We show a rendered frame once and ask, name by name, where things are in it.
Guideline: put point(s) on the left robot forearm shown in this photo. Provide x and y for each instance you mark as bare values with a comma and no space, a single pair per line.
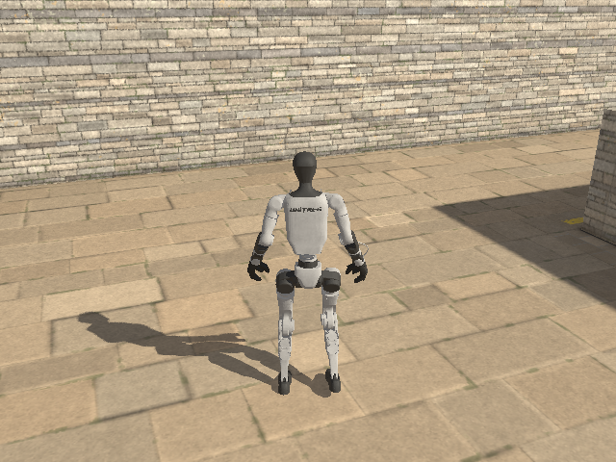
258,252

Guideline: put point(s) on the left robot hand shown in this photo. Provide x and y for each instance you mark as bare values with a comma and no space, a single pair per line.
251,270

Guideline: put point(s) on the right robot forearm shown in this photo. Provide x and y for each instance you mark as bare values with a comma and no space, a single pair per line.
355,252

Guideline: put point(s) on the robot left upper arm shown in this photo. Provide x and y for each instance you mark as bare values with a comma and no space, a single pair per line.
276,203

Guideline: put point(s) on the right robot hand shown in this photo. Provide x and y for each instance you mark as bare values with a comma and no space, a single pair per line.
363,271

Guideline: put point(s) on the robot right shin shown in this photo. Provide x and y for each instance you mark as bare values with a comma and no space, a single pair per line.
331,338

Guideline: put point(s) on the robot right upper arm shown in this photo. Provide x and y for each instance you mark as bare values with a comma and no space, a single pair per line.
336,202

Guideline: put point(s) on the robot left thigh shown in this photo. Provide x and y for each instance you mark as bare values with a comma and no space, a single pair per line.
285,289

